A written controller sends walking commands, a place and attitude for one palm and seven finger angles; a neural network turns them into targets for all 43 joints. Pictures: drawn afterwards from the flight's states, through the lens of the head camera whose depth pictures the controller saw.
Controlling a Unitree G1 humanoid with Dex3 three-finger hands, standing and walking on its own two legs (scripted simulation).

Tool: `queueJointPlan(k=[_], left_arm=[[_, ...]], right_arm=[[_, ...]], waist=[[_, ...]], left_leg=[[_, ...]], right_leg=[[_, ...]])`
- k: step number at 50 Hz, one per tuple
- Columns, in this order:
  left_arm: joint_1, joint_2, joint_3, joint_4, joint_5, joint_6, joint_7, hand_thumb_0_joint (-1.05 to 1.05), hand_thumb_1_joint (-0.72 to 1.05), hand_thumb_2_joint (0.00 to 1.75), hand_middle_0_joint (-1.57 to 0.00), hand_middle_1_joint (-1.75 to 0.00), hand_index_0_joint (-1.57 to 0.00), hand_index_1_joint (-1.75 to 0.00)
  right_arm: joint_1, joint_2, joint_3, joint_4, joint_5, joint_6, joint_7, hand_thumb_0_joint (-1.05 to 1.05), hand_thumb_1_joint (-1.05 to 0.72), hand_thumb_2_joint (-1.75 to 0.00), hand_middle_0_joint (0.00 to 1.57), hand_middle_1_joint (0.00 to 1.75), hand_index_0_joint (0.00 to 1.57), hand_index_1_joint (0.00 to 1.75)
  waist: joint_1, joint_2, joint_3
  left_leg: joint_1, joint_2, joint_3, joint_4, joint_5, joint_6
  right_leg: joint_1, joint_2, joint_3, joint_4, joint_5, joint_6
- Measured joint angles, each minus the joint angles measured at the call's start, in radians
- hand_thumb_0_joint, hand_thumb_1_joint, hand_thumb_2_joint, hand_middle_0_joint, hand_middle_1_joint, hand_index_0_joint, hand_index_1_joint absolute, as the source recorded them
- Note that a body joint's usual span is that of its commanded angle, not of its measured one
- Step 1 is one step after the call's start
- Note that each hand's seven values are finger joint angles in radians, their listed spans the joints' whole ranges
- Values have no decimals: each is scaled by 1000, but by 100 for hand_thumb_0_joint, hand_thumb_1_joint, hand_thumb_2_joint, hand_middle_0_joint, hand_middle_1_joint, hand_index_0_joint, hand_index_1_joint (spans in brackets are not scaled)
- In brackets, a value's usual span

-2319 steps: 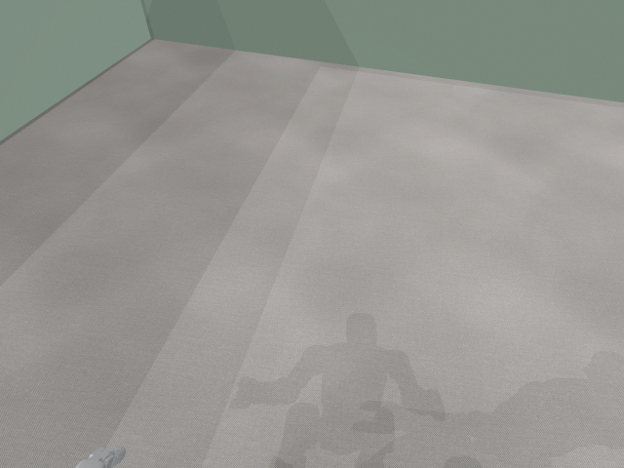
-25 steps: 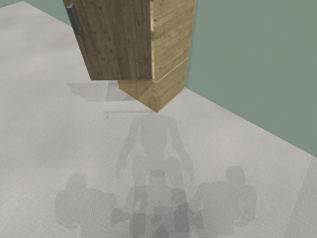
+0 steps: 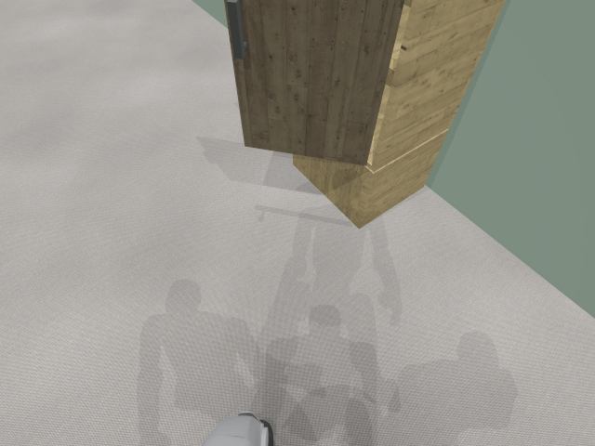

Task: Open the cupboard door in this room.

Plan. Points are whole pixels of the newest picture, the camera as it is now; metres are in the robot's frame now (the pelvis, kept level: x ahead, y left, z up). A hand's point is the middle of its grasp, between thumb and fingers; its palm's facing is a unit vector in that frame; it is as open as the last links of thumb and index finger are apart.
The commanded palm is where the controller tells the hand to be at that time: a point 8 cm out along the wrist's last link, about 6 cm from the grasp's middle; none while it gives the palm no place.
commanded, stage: take the last steps up to it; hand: left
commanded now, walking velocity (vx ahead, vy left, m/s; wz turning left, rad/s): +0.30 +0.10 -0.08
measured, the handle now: (239, 26) +1.00 +0.26 +0.04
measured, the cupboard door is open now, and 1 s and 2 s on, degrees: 41 41 41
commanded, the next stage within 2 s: come to a stop and stand still in 0.92 s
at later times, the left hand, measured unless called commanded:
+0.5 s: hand (206, 314) +0.32 +0.20 -0.14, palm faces -0.11 -0.97 -0.20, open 7.3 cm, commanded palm none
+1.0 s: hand (183, 312) +0.33 +0.26 -0.18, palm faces +0.00 -0.99 -0.15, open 7.3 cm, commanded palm none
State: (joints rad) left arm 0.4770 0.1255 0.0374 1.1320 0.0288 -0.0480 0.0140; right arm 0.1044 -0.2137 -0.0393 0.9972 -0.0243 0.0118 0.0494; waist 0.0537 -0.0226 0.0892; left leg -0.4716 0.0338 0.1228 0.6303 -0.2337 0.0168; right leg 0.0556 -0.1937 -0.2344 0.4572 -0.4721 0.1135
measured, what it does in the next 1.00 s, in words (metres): walks ahead: left foot, then right foot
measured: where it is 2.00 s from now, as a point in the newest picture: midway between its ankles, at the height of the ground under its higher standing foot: (287, 377)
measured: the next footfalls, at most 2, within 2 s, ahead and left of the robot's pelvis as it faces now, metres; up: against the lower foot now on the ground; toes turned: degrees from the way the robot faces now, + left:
left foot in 0.02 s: +0.14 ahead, +0.12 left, +0.00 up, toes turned +7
right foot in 0.52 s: +0.27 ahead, -0.08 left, +0.00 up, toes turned -13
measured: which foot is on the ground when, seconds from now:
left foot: up 0.00-0.00, down 0.02-0.56, up 0.58-0.90, down 0.92-1.00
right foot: down 0.00-0.02, up 0.04-0.50, down 0.52-0.92, up 0.94-1.00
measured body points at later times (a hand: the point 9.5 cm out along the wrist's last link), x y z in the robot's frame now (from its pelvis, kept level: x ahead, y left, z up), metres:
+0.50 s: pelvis +0.18 +0.04 +0.01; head +0.20 +0.02 +0.46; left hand +0.32 +0.25 -0.12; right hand +0.10 -0.18 -0.15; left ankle +0.10 +0.12 -0.72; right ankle +0.23 -0.08 -0.71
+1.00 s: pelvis +0.36 +0.08 +0.00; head +0.39 +0.10 +0.45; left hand +0.34 +0.31 -0.17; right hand +0.43 -0.17 -0.13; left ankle +0.43 +0.16 -0.72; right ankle +0.25 -0.05 -0.67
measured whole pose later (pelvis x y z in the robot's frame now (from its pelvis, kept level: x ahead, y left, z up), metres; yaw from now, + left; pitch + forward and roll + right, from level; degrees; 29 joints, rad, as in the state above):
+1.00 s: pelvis +0.36 +0.08 +0.00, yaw -5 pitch +0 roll +0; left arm 0.34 0.18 0.06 1.13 0.02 0.00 0.01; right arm 0.18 -0.18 -0.04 1.01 -0.04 -0.06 0.00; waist 0.03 -0.05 0.05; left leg -0.37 0.04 0.14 0.62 -0.24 0.06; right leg -0.27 -0.08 -0.06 0.98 -0.51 -0.01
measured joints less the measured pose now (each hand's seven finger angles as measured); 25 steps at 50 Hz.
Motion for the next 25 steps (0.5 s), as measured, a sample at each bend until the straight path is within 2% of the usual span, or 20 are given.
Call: queueJointPlan(k=[1, 2, 4, 5, 7, 11, 15, 20, 25], left_arm=[[5, 1, 2, 7, -4, 8, -4, 0, 91, 90, -21, -30, -20, -30], [-8, 8, 3, 13, -10, 21, -7, 0, 91, 90, -21, -30, -20, -30], [-52, 26, 7, 10, -17, 44, -4, 0, 91, 90, -21, -30, -20, -30], [-75, 34, 11, 3, -18, 49, -2, 1, 91, 90, -20, -30, -20, -30], [-127, 46, 20, -19, -13, 49, -5, 1, 91, 90, -20, -30, -20, -30], [-215, 53, 29, -83, -5, 42, -9, 1, 92, 90, -20, -30, -20, -30], [-286, 50, 31, -133, -3, 44, -16, 0, 92, 90, -20, -30, -20, -30], [-344, 42, 25, -171, -3, 47, -24, 0, 92, 90, -20, -30, -19, -30], [-365, 34, 13, -184, -3, 43, -27, 0, 91, 90, -20, -30, -20, -30]], right_arm=[[-5, 1, 1, -13, -4, -19, -4, 0, -91, -90, 19, 30, 19, 30], [-12, 8, -1, -22, -6, -35, -13, 0, -91, -90, 20, 30, 20, 30], [-15, 29, 3, -29, -5, -50, -30, 0, -91, -90, 20, 30, 20, 30], [-10, 38, 7, -28, -5, -52, -36, 0, -91, -90, 20, 30, 20, 30], [9, 53, 13, -23, -6, -55, -46, 0, -91, -90, 20, 30, 20, 30], [62, 50, -2, -12, 0, -76, -67, -2, -94, -90, 20, 30, 20, 30], [130, 32, -4, 17, -6, -75, -63, -2, -94, -90, 20, 30, 20, 30], [216, 34, 0, 64, -11, -67, -57, -1, -93, -90, 20, 30, 20, 30], [288, 51, 10, 107, -16, -59, -55, 0, -92, -90, 20, 30, 20, 30]], waist=[[-9, 6, -2], [-17, 1, 6], [-14, -13, 18], [-10, -18, 15], [-9, -21, 5], [-22, -15, -25], [-40, -2, -55], [-66, 8, -66], [-93, 18, -57]], left_leg=[[18, -4, 2, -20, 50, 18], [6, -11, 3, 27, 45, 31], [27, -21, 18, 62, -10, 47], [50, -24, 28, 48, -24, 50], [106, -32, 45, -11, -22, 47], [215, -58, 73, -149, 3, 65], [304, -80, 85, -252, 12, 72], [385, -94, 93, -309, -17, 65], [429, -78, 108, -270, -104, 38]], right_leg=[[-37, -14, 7, 110, -29, -12], [-98, -18, 55, 272, -57, -35], [-247, 14, 166, 593, -66, -84], [-319, 31, 191, 704, -37, -100], [-438, 49, 197, 807, 40, -115], [-587, 66, 176, 760, 137, -115], [-638, 73, 161, 609, 219, -108], [-595, 77, 163, 386, 265, -111], [-489, 102, 148, 205, 240, -129]])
